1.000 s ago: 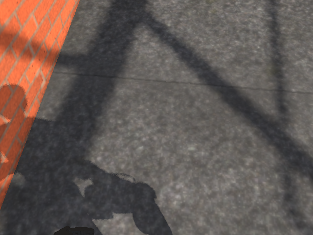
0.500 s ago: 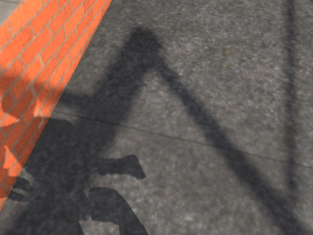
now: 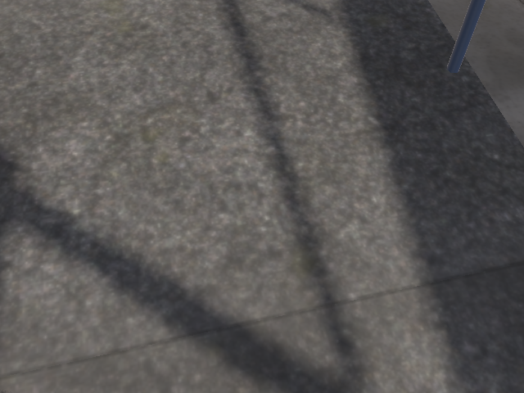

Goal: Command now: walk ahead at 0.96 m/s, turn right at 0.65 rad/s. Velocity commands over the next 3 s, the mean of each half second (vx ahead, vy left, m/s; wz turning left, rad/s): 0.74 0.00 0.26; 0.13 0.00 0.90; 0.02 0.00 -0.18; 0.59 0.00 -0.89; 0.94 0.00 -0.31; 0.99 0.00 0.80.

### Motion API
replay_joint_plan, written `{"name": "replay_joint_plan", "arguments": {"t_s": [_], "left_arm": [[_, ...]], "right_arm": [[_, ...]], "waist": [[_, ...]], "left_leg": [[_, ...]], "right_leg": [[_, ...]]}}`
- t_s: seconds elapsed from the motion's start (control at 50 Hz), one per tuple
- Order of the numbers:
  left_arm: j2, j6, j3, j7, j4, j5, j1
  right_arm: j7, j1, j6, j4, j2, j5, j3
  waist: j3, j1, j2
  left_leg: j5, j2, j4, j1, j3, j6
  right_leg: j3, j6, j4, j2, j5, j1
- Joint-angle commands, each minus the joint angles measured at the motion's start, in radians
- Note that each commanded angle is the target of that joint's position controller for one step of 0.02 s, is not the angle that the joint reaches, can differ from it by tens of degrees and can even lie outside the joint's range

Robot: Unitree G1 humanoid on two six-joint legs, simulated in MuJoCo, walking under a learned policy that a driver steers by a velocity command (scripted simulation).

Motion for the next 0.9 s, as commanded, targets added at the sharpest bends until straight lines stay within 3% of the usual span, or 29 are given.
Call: {"name": "replay_joint_plan", "arguments": {"t_s": [0.02, 0.06, 0.08, 0.12, 0.18, 0.2, 0.24, 0.26, 0.28, 0.32, 0.34, 0.36, 0.38, 0.4, 0.42, 0.44, 0.46, 0.52, 0.54, 0.6, 0.66, 0.7, 0.72, 0.74, 0.76, 0.78, 0.8, 0.84, 0.9], "left_arm": [[0.215, -0.042, 0.076, 0.041, 0.037, 0.033, 0.244], [0.093, -0.079, 0.030, 0.032, 0.054, 0.035, 0.175], [0.069, -0.097, 0.017, 0.023, 0.069, 0.032, 0.178], [0.066, -0.128, 0.007, 0.009, 0.102, 0.028, 0.185], [0.051, -0.138, -0.007, 0.014, 0.146, 0.028, 0.241], [0.044, -0.133, -0.013, 0.017, 0.161, 0.026, 0.255], [0.067, -0.136, -0.016, 0.026, 0.133, 0.024, 0.158], [0.090, -0.143, -0.011, 0.038, 0.130, 0.010, 0.167], [0.104, -0.148, -0.005, 0.053, 0.132, 0.010, 0.174], [0.161, -0.133, 0.024, 0.079, 0.101, 0.030, 0.084], [0.205, -0.119, 0.047, 0.080, 0.078, 0.013, -0.013], [0.097, -0.121, 0.002, 0.071, 0.021, 0.031, -0.152], [-0.072, -0.140, -0.044, 0.041, -0.066, 0.044, -0.027], [-0.068, -0.156, -0.060, 0.019, -0.086, 0.040, 0.045], [-0.011, -0.164, -0.054, 0.003, -0.115, -0.008, 0.078], [0.027, -0.166, -0.050, -0.001, -0.125, 0.001, 0.011], [0.020, -0.158, -0.047, -0.002, -0.136, 0.009, -0.032], [0.026, -0.133, -0.046, 0.024, -0.166, 0.026, -0.097], [-0.003, -0.125, -0.053, 0.036, -0.185, 0.030, -0.139], [-0.086, -0.090, -0.074, 0.067, -0.227, 0.003, -0.269], [-0.034, -0.073, -0.044, 0.074, -0.213, -0.029, -0.277], [0.023, -0.081, -0.007, 0.075, -0.145, -0.018, -0.116], [0.058, -0.080, 0.010, 0.080, -0.102, 0.014, 0.027], [0.098, -0.060, 0.014, 0.083, -0.118, 0.029, 0.002], [0.091, -0.051, 0.016, 0.090, -0.143, 0.044, -0.087], [0.023, -0.061, 0.011, 0.106, -0.167, 0.042, -0.168], [-0.044, -0.059, -0.008, 0.116, -0.162, 0.027, -0.190], [-0.022, -0.044, -0.006, 0.122, -0.132, 0.002, -0.224], [0.021, -0.035, 0.015, 0.118, -0.077, 0.007, -0.187]], "right_arm": [[-0.003, -0.206, -0.074, -0.226, -0.075, 0.000, 0.003], [-0.009, -0.119, -0.029, -0.193, -0.034, -0.007, 0.019], [-0.011, -0.120, -0.001, -0.194, -0.030, 0.000, 0.021], [-0.015, -0.228, 0.033, -0.230, -0.022, 0.016, 0.029], [-0.008, -0.351, 0.040, -0.262, -0.035, 0.035, 0.035], [-0.006, -0.329, 0.045, -0.237, -0.026, 0.041, 0.036], [0.005, -0.261, 0.040, -0.220, -0.003, 0.043, 0.052], [0.007, -0.269, 0.040, -0.207, -0.021, 0.031, 0.046], [0.004, -0.223, 0.045, -0.183, -0.043, 0.031, 0.035], [-0.004, 0.112, 0.059, -0.075, -0.134, 0.043, -0.009], [-0.010, 0.312, 0.063, -0.032, -0.205, 0.046, -0.046], [-0.002, 0.411, 0.025, 0.043, -0.224, 0.114, -0.054], [-0.003, 0.208, -0.011, -0.002, -0.188, 0.027, -0.026], [0.004, 0.128, -0.013, -0.069, -0.157, 0.015, -0.022], [-0.008, 0.048, -0.012, -0.128, -0.137, 0.019, -0.028], [-0.013, -0.052, -0.014, -0.165, -0.137, 0.058, -0.037], [-0.019, -0.100, -0.028, -0.168, -0.132, 0.063, -0.036], [-0.034, -0.093, -0.026, -0.167, -0.114, 0.072, -0.036], [-0.044, -0.086, -0.013, -0.154, -0.110, 0.078, -0.034], [-0.085, -0.026, 0.057, -0.131, -0.153, 0.093, -0.058], [-0.102, -0.046, 0.103, -0.162, -0.197, 0.090, -0.083], [-0.090, -0.162, 0.100, -0.225, -0.162, 0.087, -0.078], [-0.078, -0.190, 0.090, -0.266, -0.095, 0.072, -0.058], [-0.064, -0.006, 0.080, -0.260, -0.007, 0.025, -0.033], [-0.030, 0.149, 0.070, -0.228, -0.097, 0.049, -0.049], [-0.027, 0.074, 0.078, -0.199, -0.165, 0.086, -0.072], [-0.042, -0.019, 0.096, -0.201, -0.195, 0.083, -0.079], [-0.053, -0.074, 0.125, -0.232, -0.171, 0.060, -0.068], [-0.045, -0.098, 0.120, -0.262, -0.085, 0.069, -0.028]], "waist": [[-0.039, 0.080, 0.059], [-0.002, -0.011, 0.064], [0.004, -0.028, 0.036], [0.090, -0.031, 0.016], [0.145, 0.010, -0.017], [0.112, 0.009, -0.006], [0.072, -0.062, -0.044], [0.027, -0.049, -0.050], [-0.028, -0.068, -0.078], [-0.182, -0.218, -0.140], [-0.221, -0.352, -0.104], [-0.126, -0.341, 0.149], [-0.204, -0.078, 0.361], [-0.317, -0.029, 0.215], [-0.291, 0.027, 0.043], [-0.105, 0.064, -0.183], [0.001, 0.096, -0.205], [0.049, 0.088, -0.151], [0.038, 0.083, -0.105], [-0.073, 0.018, 0.024], [-0.169, 0.008, 0.149], [-0.220, 0.097, 0.187], [-0.350, 0.131, 0.091], [-0.428, 0.008, -0.228], [-0.445, -0.062, -0.336], [-0.303, -0.036, -0.257], [-0.186, -0.012, -0.144], [-0.106, -0.042, -0.049], [-0.111, -0.041, -0.115]], "left_leg": [[0.099, -0.037, 0.376, -0.750, -0.050, 0.046], [0.057, 0.002, 0.375, -0.668, -0.041, 0.067], [0.012, -0.006, 0.396, -0.680, -0.034, 0.073], [0.039, -0.018, 0.309, -0.748, 0.006, 0.091], [0.109, -0.078, 0.103, -0.762, 0.091, 0.101], [0.128, -0.118, 0.085, -0.758, 0.113, 0.116], [0.214, -0.148, -0.152, -0.530, 0.189, 0.146], [0.249, -0.180, -0.232, -0.399, 0.248, 0.151], [0.265, -0.216, -0.272, -0.311, 0.278, 0.153], [0.259, -0.291, -0.393, -0.052, 0.263, 0.161], [0.369, -0.253, -0.618, 0.076, 0.151, 0.241], [0.793, -0.081, -0.933, 0.302, -0.090, 0.249], [1.140, -0.032, -0.721, 0.430, -0.404, 0.307], [1.024, -0.005, -0.773, 0.423, -0.523, 0.331], [0.444, 0.061, -0.945, 0.409, -0.725, 0.430], [0.241, 0.044, -1.042, 0.207, -0.718, 0.404], [0.295, 0.006, -1.076, 0.045, -0.650, 0.390], [0.592, -0.124, -1.066, -0.146, -0.412, 0.341], [0.698, -0.165, -1.038, -0.183, -0.350, 0.319], [0.772, -0.256, -0.940, -0.129, -0.285, 0.199], [0.741, -0.229, -0.860, -0.071, -0.354, 0.125], [0.772, -0.235, -0.698, -0.068, -0.373, 0.086], [0.470, -0.286, -0.477, -0.205, -0.315, 0.049], [-0.352, -0.392, -0.296, -0.403, -0.229, 0.020], [-0.404, -0.271, -0.018, -0.511, -0.212, -0.019], [-0.247, -0.197, 0.088, -0.572, -0.166, -0.050], [-0.146, -0.163, 0.123, -0.558, -0.146, -0.061], [-0.038, -0.127, 0.067, -0.473, -0.087, -0.068], [-0.020, -0.099, -0.189, -0.369, -0.020, -0.049]], "right_leg": [[0.798, -0.163, -0.708, -0.311, 0.173, 0.641], [0.541, -0.111, -0.678, -0.257, 0.285, 0.422], [0.485, -0.109, -0.702, -0.252, 0.285, 0.370], [0.355, -0.063, -0.816, -0.219, 0.330, 0.299], [0.164, 0.022, -0.937, -0.169, 0.768, 0.362], [0.084, 0.056, -0.925, -0.153, 0.986, 0.442], [-0.036, 0.100, -0.924, -0.162, 1.364, 0.417], [-0.026, 0.090, -0.904, -0.192, 1.602, 0.439], [-0.017, 0.097, -0.830, -0.234, 1.821, 0.517], [-0.022, 0.144, -0.398, -0.259, 2.064, 0.631], [-0.030, 0.185, 0.052, -0.206, 1.900, 0.627], [0.018, 0.245, 0.500, 0.014, 0.499, 0.333], [0.251, 0.240, 0.795, 0.074, 0.044, 0.029], [0.348, 0.184, 0.822, 0.035, 0.016, 0.014], [0.355, 0.161, 0.788, 0.025, 0.076, -0.115], [0.310, 0.130, 0.672, -0.029, 0.135, -0.139], [0.306, 0.135, 0.599, -0.056, 0.179, -0.125], [0.245, 0.182, 0.352, -0.096, 0.249, -0.019], [0.207, 0.201, 0.233, -0.085, 0.264, 0.006], [0.133, 0.242, -0.130, 0.001, 0.321, 0.088], [0.145, 0.248, -0.371, 0.044, 0.441, 0.225], [0.193, 0.188, -0.574, -0.004, 0.571, 0.412], [0.370, 0.066, -0.555, -0.198, 0.710, 0.704], [0.689, -0.078, -0.542, -0.458, 1.066, 0.907], [0.950, -0.246, -0.596, -0.659, 0.865, 0.858], [0.935, -0.248, -0.642, -0.579, 0.544, 0.676], [0.714, -0.160, -0.645, -0.464, 0.426, 0.538], [0.426, -0.052, -0.641, -0.331, 0.518, 0.353], [0.243, -0.052, -0.634, -0.288, 0.645, 0.305]]}}
Next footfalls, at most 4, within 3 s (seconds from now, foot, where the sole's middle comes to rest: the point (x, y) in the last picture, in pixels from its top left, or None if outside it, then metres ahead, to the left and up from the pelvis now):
0.34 left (263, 358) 0.53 0.01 -0.63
0.72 right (300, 252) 0.80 -0.09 -0.59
1.04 left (224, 340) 0.57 0.10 -0.62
1.54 right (314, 281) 0.72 -0.12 -0.61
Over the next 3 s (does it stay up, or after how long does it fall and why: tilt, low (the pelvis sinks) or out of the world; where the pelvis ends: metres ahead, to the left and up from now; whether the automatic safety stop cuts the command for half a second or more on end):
stays up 1.61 -0.06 0.26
